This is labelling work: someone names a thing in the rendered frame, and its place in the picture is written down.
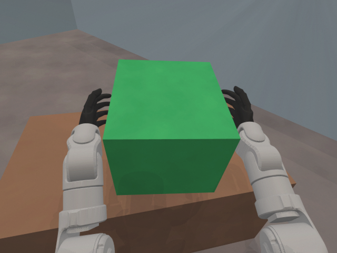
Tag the left robot hand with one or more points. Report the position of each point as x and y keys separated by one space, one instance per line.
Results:
x=89 y=113

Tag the robot right forearm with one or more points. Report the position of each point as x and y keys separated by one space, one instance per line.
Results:
x=275 y=198

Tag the robot left upper arm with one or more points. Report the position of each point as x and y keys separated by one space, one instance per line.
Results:
x=95 y=243

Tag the pedestal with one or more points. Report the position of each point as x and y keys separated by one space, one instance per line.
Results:
x=31 y=197

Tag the robot left forearm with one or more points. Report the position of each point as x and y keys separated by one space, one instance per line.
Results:
x=83 y=206

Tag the carton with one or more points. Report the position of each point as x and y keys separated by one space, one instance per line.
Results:
x=168 y=128

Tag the robot right upper arm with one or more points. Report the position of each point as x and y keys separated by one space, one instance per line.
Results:
x=290 y=238

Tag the right robot hand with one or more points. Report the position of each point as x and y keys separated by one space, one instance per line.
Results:
x=242 y=108

